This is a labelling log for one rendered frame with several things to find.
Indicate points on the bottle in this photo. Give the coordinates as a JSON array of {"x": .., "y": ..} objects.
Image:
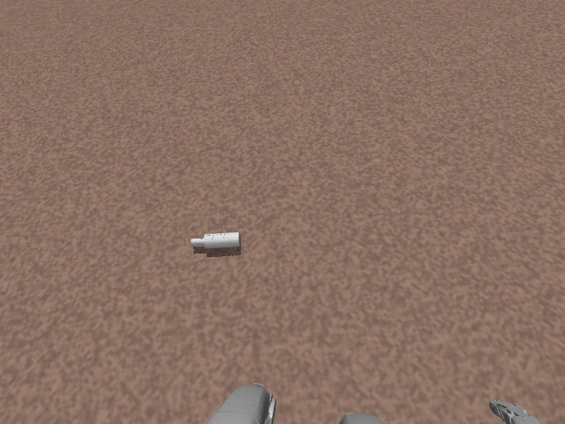
[{"x": 218, "y": 240}]

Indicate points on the right robot hand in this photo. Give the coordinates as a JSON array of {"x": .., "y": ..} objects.
[{"x": 512, "y": 413}]

